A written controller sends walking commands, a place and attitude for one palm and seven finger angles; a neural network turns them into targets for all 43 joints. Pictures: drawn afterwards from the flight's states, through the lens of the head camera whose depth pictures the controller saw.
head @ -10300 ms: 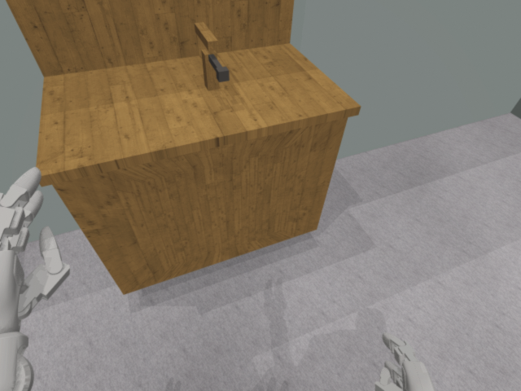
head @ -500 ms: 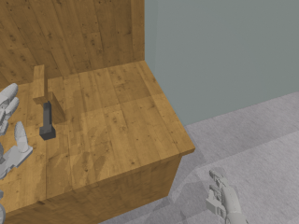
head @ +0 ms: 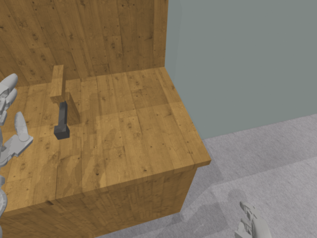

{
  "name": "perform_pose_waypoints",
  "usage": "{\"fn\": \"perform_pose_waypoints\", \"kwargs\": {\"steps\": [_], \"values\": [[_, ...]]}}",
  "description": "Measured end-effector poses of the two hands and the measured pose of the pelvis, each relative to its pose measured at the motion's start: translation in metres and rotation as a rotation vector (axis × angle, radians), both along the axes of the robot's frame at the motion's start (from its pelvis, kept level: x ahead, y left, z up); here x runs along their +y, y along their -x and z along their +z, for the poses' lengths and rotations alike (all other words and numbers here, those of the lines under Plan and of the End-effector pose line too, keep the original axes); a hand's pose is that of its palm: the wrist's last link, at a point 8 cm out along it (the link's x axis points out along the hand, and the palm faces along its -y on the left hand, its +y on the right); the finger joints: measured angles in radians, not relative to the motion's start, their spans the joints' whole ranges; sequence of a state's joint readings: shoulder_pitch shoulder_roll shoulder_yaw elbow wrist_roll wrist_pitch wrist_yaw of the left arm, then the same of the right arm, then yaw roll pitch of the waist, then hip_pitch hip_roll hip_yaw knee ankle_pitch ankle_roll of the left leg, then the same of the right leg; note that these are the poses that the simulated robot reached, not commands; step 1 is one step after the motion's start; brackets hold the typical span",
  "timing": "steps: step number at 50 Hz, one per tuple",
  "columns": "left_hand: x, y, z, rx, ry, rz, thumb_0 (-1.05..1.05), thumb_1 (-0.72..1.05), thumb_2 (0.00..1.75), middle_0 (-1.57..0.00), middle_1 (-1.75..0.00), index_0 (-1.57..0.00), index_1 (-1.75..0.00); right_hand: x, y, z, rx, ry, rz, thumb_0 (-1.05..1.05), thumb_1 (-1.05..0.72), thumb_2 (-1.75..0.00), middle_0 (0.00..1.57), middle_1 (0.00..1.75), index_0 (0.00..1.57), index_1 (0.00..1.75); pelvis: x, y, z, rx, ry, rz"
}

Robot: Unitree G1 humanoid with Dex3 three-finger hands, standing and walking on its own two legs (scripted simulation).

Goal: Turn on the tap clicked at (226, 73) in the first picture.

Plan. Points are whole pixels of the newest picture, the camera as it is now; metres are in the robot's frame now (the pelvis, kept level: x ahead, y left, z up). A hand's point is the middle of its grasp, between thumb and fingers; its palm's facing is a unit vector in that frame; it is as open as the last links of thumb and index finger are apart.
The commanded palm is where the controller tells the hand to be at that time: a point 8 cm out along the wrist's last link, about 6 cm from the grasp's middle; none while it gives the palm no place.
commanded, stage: look again from close up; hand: left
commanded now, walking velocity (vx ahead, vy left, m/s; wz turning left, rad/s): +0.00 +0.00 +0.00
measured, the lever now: (62, 131) +0.33 +0.29 +0.08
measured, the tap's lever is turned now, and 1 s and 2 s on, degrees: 0 0 0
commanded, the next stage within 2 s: shuffle to correct the standing spot in 0.30 s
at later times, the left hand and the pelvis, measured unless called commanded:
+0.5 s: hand (16, 139) +0.24 +0.31 +0.16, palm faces +0.39 -0.86 -0.32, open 7.4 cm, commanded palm +0.18 +0.34 +0.17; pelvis +0.02 +0.06 +0.00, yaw -1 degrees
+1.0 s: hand (35, 155) +0.22 +0.26 +0.15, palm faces +0.34 -0.86 -0.39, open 7.4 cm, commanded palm +0.16 +0.29 +0.17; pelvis -0.01 +0.02 +0.00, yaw -1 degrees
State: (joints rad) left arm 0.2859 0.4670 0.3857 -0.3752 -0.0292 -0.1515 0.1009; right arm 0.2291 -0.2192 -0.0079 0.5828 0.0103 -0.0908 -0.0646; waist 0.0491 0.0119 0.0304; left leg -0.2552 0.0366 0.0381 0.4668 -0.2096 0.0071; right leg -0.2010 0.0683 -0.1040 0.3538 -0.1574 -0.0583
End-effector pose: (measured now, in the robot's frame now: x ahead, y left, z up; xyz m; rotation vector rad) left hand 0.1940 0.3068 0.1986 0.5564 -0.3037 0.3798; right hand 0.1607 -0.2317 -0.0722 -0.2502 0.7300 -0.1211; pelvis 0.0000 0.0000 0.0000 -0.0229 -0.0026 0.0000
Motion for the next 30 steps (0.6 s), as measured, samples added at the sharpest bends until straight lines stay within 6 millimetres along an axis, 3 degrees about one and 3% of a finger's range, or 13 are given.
{"fn": "perform_pose_waypoints", "kwargs": {"steps": [3, 10, 14, 20, 30], "values": [[0.021, -0.004, -0.002, -0.030, 0.038, 0.047, 0.01, 0.89, 0.90, -0.21, -0.31, -0.22, -0.31, 0.007, 0.004, -0.003, -0.002, -0.035, 0.024, 0.02, -0.90, -0.90, 0.20, 0.30, 0.20, 0.30, 0.007, 0.006, -0.001, -0.001, -0.004, -0.021], [-0.006, 0.011, -0.037, 0.080, 0.136, -0.106, 0.01, 0.89, 0.90, -0.20, -0.30, -0.21, -0.30, 0.029, 0.016, -0.003, -0.009, -0.040, 0.004, 0.02, -0.90, -0.90, 0.20, 0.30, 0.20, 0.30, 0.029, 0.003, -0.002, -0.003, -0.006, -0.026], [0.011, 0.010, -0.040, 0.071, 0.122, -0.103, 0.01, 0.89, 0.90, -0.21, -0.31, -0.22, -0.31, 0.045, 0.015, -0.001, 0.008, -0.017, 0.019, 0.02, -0.90, -0.90, 0.20, 0.30, 0.20, 0.30, 0.038, -0.001, -0.002, -0.002, -0.004, -0.013], [0.044, -0.001, -0.028, -0.030, 0.114, -0.035, 0.01, 0.89, 0.90, -0.21, -0.31, -0.22, -0.31, 0.069, -0.003, 0.005, -0.013, -0.017, 0.064, 0.02, -0.90, -0.90, 0.20, 0.30, 0.20, 0.30, 0.051, -0.009, -0.002, -0.004, 0.000, -0.006], [0.046, -0.018, -0.034, -0.014, 0.132, -0.097, 0.01, 0.89, 0.90, -0.20, -0.30, -0.21, -0.30, 0.092, -0.036, 0.018, -0.076, -0.031, 0.089, 0.02, -0.90, -0.90, 0.20, 0.30, 0.20, 0.30, 0.064, -0.017, -0.003, -0.005, -0.008, -0.014]]}}
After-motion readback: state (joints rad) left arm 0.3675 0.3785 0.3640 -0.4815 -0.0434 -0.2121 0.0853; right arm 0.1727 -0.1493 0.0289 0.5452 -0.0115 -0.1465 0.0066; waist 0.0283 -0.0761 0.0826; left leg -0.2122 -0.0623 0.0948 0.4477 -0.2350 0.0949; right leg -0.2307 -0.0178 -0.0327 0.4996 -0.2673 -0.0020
